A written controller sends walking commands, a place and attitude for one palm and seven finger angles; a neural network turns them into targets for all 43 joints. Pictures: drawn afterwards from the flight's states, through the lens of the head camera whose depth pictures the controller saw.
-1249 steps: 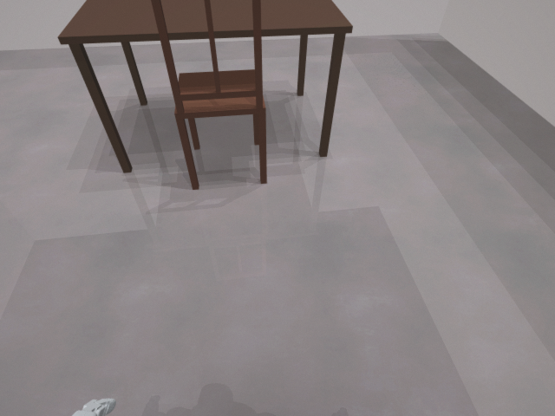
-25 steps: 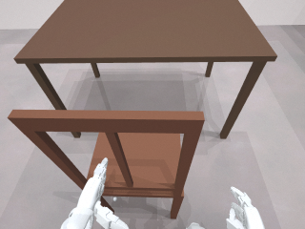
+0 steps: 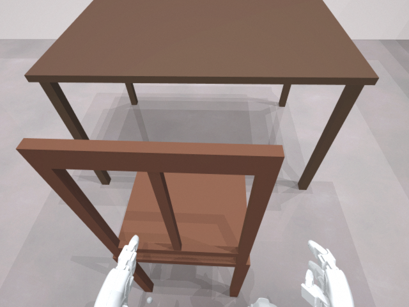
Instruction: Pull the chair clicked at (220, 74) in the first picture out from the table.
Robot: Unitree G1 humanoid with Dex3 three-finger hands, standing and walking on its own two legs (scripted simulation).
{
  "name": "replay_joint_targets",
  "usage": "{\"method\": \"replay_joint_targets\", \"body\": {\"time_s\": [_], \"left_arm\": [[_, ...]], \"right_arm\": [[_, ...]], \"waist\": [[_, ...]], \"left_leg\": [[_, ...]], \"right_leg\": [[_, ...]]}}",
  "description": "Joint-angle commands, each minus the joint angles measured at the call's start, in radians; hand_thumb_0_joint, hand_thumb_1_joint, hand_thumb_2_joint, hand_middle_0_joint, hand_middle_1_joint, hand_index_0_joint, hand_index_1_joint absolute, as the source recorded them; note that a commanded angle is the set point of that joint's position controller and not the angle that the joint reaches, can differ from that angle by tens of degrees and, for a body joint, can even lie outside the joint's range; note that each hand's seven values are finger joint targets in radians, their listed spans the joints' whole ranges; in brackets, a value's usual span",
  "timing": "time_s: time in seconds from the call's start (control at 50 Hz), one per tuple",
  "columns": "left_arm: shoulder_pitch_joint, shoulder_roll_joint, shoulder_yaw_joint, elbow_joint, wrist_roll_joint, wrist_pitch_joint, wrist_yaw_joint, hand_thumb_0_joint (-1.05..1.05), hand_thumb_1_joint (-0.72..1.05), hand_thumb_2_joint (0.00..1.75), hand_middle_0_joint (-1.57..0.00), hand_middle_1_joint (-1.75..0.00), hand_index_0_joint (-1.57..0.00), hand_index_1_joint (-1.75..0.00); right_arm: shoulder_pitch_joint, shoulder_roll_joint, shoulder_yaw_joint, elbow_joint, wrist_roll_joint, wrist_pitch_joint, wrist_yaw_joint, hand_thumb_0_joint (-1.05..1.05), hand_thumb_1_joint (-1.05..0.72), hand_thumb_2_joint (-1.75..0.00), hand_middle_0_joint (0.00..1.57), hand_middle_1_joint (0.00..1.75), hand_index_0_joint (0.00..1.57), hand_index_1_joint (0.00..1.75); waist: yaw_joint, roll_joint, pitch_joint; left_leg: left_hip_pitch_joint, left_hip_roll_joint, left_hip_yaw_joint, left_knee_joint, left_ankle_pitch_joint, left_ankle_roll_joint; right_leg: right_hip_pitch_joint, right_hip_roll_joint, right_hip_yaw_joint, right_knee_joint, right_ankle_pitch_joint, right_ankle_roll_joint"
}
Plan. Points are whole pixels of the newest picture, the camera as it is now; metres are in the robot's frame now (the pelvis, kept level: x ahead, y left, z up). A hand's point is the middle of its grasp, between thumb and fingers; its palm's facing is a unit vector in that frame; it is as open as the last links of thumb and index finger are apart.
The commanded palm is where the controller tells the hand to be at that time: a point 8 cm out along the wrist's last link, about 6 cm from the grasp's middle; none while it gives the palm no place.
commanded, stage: draw the hand back to the body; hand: left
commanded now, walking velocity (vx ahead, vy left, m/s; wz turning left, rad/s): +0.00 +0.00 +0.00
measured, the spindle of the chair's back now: (169, 217) +0.30 +0.09 +0.00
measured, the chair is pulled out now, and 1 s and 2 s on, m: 0.35 0.35 0.35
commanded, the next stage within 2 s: step back with the hand held close in 1.56 s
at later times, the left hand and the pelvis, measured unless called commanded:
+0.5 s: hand (102, 272) +0.17 +0.15 +0.10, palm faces +0.05 -0.99 -0.13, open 17.3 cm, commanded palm +0.13 +0.21 +0.11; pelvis -0.01 -0.01 -0.01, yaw +0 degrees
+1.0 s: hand (27, 231) +0.19 +0.23 +0.19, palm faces +0.42 -0.80 -0.43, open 12.0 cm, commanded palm +0.14 +0.27 +0.20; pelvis +0.01 -0.01 +0.04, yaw +0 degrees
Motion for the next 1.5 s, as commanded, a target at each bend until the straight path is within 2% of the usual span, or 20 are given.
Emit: {"method": "replay_joint_targets", "body": {"time_s": [0.0,0.08,0.18,0.32,0.4,0.46,0.48,0.5,0.56,0.62,0.7,0.82,0.88,0.98,1.1,1.16,1.22,1.28,1.42,1.48], "left_arm": [[-0.041,0.039,0.104,-0.328,-0.128,-0.272,0.015,0.00,-0.55,0.20,0.00,0.00,0.00,0.00],[0.040,0.037,0.135,-0.359,-0.153,-0.417,0.004,0.00,-0.55,0.20,0.00,0.00,0.00,0.00],[0.066,0.033,0.129,-0.277,-0.156,-0.596,-0.072,0.00,-0.55,0.20,0.00,0.00,0.00,0.00],[0.038,0.148,0.274,-0.384,-0.222,-0.437,-0.132,0.00,-0.55,0.20,0.00,0.00,0.00,0.00],[-0.003,0.170,0.353,-0.431,-0.272,-0.442,-0.095,0.00,-0.48,0.24,-0.01,-0.02,-0.01,-0.02],[-0.011,0.145,0.339,-0.402,-0.286,-0.453,-0.112,0.00,-0.37,0.29,-0.02,-0.04,-0.02,-0.04],[0.084,0.293,0.393,-0.346,-0.110,-0.367,0.021,0.00,-0.33,0.31,-0.03,-0.05,-0.03,-0.05],[0.106,0.210,0.351,-0.375,-0.097,-0.326,0.070,0.00,-0.30,0.32,-0.04,-0.05,-0.04,-0.05],[0.059,0.177,0.322,-0.365,-0.077,-0.297,0.118,0.00,-0.19,0.37,-0.05,-0.08,-0.05,-0.08],[-0.024,0.222,0.354,-0.377,-0.063,-0.292,0.147,0.00,-0.08,0.43,-0.07,-0.10,-0.07,-0.10],[-0.114,0.289,0.422,-0.397,-0.051,-0.298,0.174,0.00,0.07,0.50,-0.08,-0.13,-0.08,-0.13],[-0.113,0.282,0.468,-0.383,-0.047,-0.317,0.179,0.00,0.28,0.60,-0.12,-0.17,-0.12,-0.17],[-0.116,0.291,0.506,-0.345,-0.054,-0.325,0.177,0.00,0.39,0.65,-0.13,-0.19,-0.13,-0.19],[-0.147,0.333,0.591,-0.326,-0.060,-0.344,0.174,0.00,0.57,0.74,-0.16,-0.23,-0.16,-0.23],[-0.219,0.391,0.676,-0.384,-0.068,-0.366,0.180,0.00,0.79,0.85,-0.19,-0.28,-0.19,-0.28],[-0.237,0.389,0.692,-0.366,-0.072,-0.372,0.183,0.00,0.90,0.90,-0.20,-0.30,-0.20,-0.30],[-0.203,0.316,0.638,-0.282,-0.074,-0.363,0.170,0.00,0.90,0.90,-0.20,-0.30,-0.20,-0.30],[-0.198,0.327,0.644,-0.260,-0.074,-0.367,0.165,0.00,0.90,0.90,-0.20,-0.30,-0.20,-0.30],[-0.224,0.384,0.672,-0.404,-0.061,-0.380,0.172,0.00,0.90,0.90,-0.20,-0.30,-0.20,-0.30],[-0.208,0.373,0.670,-0.375,-0.066,-0.371,0.175,0.00,0.90,0.90,-0.20,-0.30,-0.20,-0.30]], "right_arm": [[-0.063,-0.091,-0.051,-0.144,0.003,-0.108,-0.013,0.00,-0.90,-0.90,0.20,0.30,0.20,0.30],[-0.046,-0.078,-0.058,-0.119,0.012,-0.136,0.007,0.00,-0.90,-0.90,0.20,0.30,0.20,0.30],[-0.086,-0.082,-0.080,-0.081,0.015,-0.136,0.045,0.00,-0.90,-0.90,0.20,0.30,0.20,0.30],[-0.131,-0.093,-0.066,-0.147,0.045,-0.100,0.008,0.00,-0.90,-0.90,0.20,0.30,0.20,0.30],[-0.113,-0.082,-0.058,-0.121,0.051,-0.125,-0.011,0.00,-0.90,-0.90,0.20,0.30,0.20,0.30],[-0.101,-0.087,-0.052,-0.091,0.054,-0.154,-0.009,0.00,-0.90,-0.90,0.20,0.30,0.20,0.30],[-0.083,-0.084,-0.061,-0.080,0.020,-0.116,-0.024,0.00,-0.90,-0.90,0.20,0.30,0.20,0.30],[-0.080,-0.072,-0.055,-0.092,0.017,-0.102,-0.022,0.00,-0.90,-0.90,0.20,0.30,0.20,0.30],[-0.102,-0.075,-0.052,-0.076,0.015,-0.072,-0.023,0.00,-0.90,-0.90,0.20,0.30,0.20,0.30],[-0.112,-0.086,-0.047,-0.070,0.009,-0.065,-0.035,0.00,-0.90,-0.90,0.20,0.30,0.20,0.30],[-0.131,-0.093,-0.040,-0.048,0.004,-0.081,-0.040,0.00,-0.90,-0.90,0.20,0.30,0.20,0.30],[-0.142,-0.080,-0.034,-0.008,-0.003,-0.106,-0.025,0.00,-0.90,-0.90,0.20,0.30,0.20,0.30],[-0.153,-0.082,-0.046,0.009,-0.006,-0.101,-0.018,0.00,-0.90,-0.90,0.20,0.30,0.20,0.30],[-0.166,-0.081,-0.054,0.026,-0.005,-0.090,-0.013,0.00,-0.90,-0.90,0.20,0.30,0.20,0.30],[-0.181,-0.085,-0.054,0.045,-0.008,-0.102,-0.010,0.00,-0.90,-0.90,0.20,0.30,0.20,0.30],[-0.173,-0.086,-0.057,0.058,-0.009,-0.101,-0.012,0.00,-0.90,-0.90,0.20,0.30,0.20,0.30],[-0.176,-0.085,-0.061,0.070,-0.006,-0.092,-0.008,0.00,-0.90,-0.90,0.20,0.30,0.20,0.30],[-0.182,-0.095,-0.071,0.070,-0.003,-0.076,-0.006,0.00,-0.90,-0.90,0.20,0.30,0.20,0.30],[-0.191,-0.085,-0.062,0.060,-0.014,-0.102,-0.003,0.00,-0.90,-0.90,0.20,0.30,0.20,0.30],[-0.189,-0.086,-0.065,0.066,-0.011,-0.096,-0.005,0.00,-0.90,-0.90,0.20,0.30,0.20,0.30]], "waist": [[-0.003,-0.116,-0.094],[0.022,0.005,-0.150],[0.012,-0.053,-0.120],[0.028,-0.070,-0.131],[0.030,-0.091,-0.113],[0.019,-0.057,-0.099],[0.074,-0.006,-0.115],[0.054,0.015,-0.066],[0.045,-0.013,0.011],[0.041,-0.060,0.035],[0.054,-0.003,0.067],[0.069,0.035,0.078],[0.072,-0.036,0.099],[0.078,-0.045,0.105],[0.081,0.031,0.069],[0.081,0.009,0.069],[0.073,-0.016,0.123],[0.077,-0.052,0.125],[0.087,0.061,0.043],[0.084,0.017,0.066]], "left_leg": [[-0.215,-0.041,0.013,-0.100,0.344,-0.006],[-0.193,-0.043,0.018,-0.085,0.414,-0.026],[-0.273,-0.028,0.017,-0.035,0.356,-0.023],[-0.236,-0.029,0.014,-0.119,0.230,0.004],[-0.194,-0.023,0.001,-0.142,0.270,0.002],[-0.150,-0.022,0.004,-0.163,0.298,-0.003],[-0.093,0.006,0.014,-0.230,0.330,-0.006],[-0.086,-0.002,0.016,-0.253,0.332,-0.011],[-0.051,0.009,0.013,-0.286,0.329,-0.008],[0.006,0.008,0.010,-0.332,0.327,0.001],[0.074,0.009,0.004,-0.399,0.340,0.000],[0.163,0.009,0.011,-0.473,0.432,-0.003],[0.187,0.018,0.017,-0.493,0.454,0.002],[0.219,0.022,0.029,-0.522,0.463,0.011],[0.271,0.021,0.033,-0.547,0.492,0.009],[0.288,0.024,0.036,-0.560,0.515,0.009],[0.271,0.026,0.042,-0.570,0.506,0.012],[0.270,0.031,0.042,-0.571,0.492,0.017],[0.310,0.026,0.030,-0.574,0.568,0.005],[0.311,0.030,0.035,-0.575,0.561,0.004]], "right_leg": [[0.243,0.064,-0.024,-0.054,0.107,-0.051],[0.251,0.059,-0.029,-0.005,0.164,-0.059],[0.188,0.054,-0.014,0.034,0.125,-0.056],[0.300,0.041,0.012,-0.077,-0.050,-0.042],[0.333,0.052,-0.003,-0.107,-0.010,-0.040],[0.339,0.051,-0.011,-0.125,0.033,-0.034],[0.444,0.021,0.024,-0.143,0.077,-0.061],[0.455,0.017,0.010,-0.167,0.096,-0.059],[0.464,0.021,-0.001,-0.202,0.092,-0.057],[0.506,0.026,0.004,-0.255,0.084,-0.054],[0.552,0.027,0.010,-0.304,0.092,-0.059],[0.628,0.034,0.006,-0.351,0.171,-0.059],[0.647,0.038,0.011,-0.379,0.204,-0.057],[0.677,0.040,0.030,-0.417,0.225,-0.057],[0.714,0.039,0.040,-0.449,0.252,-0.060],[0.720,0.042,0.031,-0.445,0.271,-0.057],[0.699,0.041,0.027,-0.461,0.258,-0.056],[0.689,0.042,0.023,-0.455,0.238,-0.053],[0.742,0.037,0.029,-0.451,0.299,-0.061],[0.731,0.043,0.035,-0.453,0.301,-0.061]]}}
